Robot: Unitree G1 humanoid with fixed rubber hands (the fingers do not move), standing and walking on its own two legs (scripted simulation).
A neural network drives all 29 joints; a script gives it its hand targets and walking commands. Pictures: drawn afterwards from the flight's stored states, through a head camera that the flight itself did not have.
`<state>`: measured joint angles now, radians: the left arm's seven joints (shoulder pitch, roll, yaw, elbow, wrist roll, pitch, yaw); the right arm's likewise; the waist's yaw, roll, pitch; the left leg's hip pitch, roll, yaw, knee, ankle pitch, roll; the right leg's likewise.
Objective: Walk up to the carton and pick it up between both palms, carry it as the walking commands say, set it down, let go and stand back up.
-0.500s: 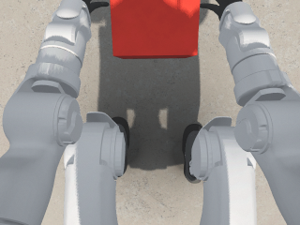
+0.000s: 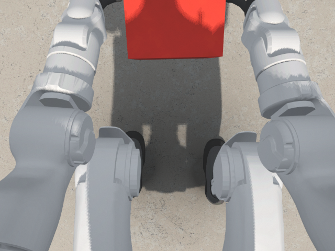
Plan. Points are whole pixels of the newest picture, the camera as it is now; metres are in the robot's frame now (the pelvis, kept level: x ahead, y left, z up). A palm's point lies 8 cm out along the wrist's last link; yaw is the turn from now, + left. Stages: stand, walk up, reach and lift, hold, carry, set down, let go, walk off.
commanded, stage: reach and lift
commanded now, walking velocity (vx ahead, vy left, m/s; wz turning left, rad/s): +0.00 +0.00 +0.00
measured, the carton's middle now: (174, 18) +0.54 +0.03 -0.26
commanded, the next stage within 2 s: none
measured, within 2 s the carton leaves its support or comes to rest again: neither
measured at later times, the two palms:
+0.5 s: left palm out of the picture +0.54 +0.18 -0.11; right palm out of the picture +0.55 -0.10 -0.11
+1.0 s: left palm out of the picture +0.52 +0.17 -0.03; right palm out of the picture +0.53 -0.10 -0.02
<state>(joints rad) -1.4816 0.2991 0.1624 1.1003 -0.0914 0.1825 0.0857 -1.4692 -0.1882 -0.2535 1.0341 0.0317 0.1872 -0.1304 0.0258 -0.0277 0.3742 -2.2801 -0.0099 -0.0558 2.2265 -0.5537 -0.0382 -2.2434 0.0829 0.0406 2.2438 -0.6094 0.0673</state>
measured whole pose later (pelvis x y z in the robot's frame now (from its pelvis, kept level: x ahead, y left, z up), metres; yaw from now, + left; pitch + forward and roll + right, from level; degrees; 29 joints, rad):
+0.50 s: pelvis +0.00 +0.00 +0.03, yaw +0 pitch +40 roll -3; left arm -1.39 0.19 0.29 0.88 0.07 0.29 0.11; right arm -1.34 -0.09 -0.40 0.80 -0.09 0.27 -0.14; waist 0.02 -0.03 0.23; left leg -2.29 -0.04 -0.07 2.12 -0.52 -0.04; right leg -2.23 0.05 0.03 2.13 -0.60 0.07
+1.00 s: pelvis +0.00 +0.00 +0.07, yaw +1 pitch +44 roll -2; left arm -1.27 0.07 0.43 0.80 0.21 0.34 0.12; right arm -1.24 0.00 -0.49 0.74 -0.20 0.32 -0.14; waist 0.01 -0.02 0.01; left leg -2.23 -0.04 -0.06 1.93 -0.47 -0.04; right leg -2.18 0.06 0.04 1.95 -0.54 0.06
